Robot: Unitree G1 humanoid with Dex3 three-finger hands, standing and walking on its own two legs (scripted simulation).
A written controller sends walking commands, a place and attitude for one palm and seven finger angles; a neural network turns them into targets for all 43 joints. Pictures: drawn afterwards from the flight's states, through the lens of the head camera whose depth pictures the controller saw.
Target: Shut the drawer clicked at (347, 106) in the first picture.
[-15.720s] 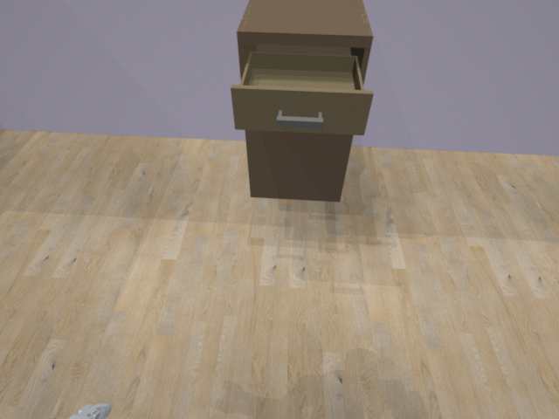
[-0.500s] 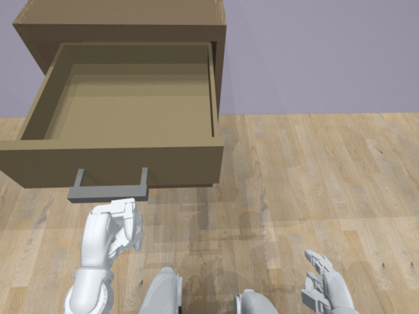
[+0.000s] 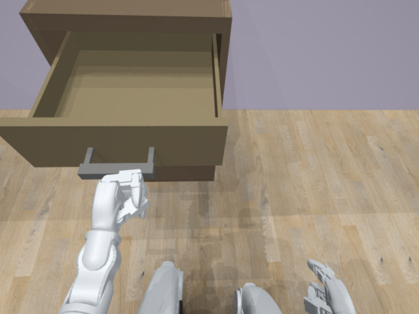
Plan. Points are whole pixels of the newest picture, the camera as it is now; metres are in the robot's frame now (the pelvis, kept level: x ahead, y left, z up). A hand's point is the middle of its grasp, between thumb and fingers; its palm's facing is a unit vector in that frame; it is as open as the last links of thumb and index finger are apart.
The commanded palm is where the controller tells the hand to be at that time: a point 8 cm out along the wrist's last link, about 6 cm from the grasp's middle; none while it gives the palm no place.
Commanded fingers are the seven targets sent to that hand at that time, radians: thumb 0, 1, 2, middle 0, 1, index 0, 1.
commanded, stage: push the drawer shut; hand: left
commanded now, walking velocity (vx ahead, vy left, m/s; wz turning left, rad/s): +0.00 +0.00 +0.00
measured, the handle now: (119, 161) +0.38 +0.19 +0.04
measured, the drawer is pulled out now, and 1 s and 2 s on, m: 0.27 0.15 0.01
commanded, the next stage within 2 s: none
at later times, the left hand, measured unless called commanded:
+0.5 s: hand (147, 161) +0.39 +0.14 +0.04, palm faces +0.04 -1.00 -0.04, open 2.9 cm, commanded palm +0.38 +0.19 +0.04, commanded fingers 0.00 0.90 0.90 -1.40 -1.60 -1.40 -1.60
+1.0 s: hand (149, 139) +0.44 +0.15 +0.04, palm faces +0.06 -1.00 -0.03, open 3.0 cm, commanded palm +0.43 +0.19 +0.04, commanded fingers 0.00 0.90 0.90 -1.40 -1.60 -1.40 -1.60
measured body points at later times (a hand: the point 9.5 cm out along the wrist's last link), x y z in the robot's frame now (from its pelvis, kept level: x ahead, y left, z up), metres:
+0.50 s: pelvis -0.01 +0.01 +0.00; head +0.09 +0.03 +0.44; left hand +0.38 +0.19 +0.04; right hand +0.10 -0.25 -0.11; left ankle +0.08 +0.13 -0.62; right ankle -0.01 -0.11 -0.62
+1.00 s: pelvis -0.01 +0.01 +0.00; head +0.11 +0.02 +0.44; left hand +0.43 +0.20 +0.04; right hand +0.07 -0.25 -0.12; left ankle +0.08 +0.13 -0.62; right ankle -0.01 -0.11 -0.62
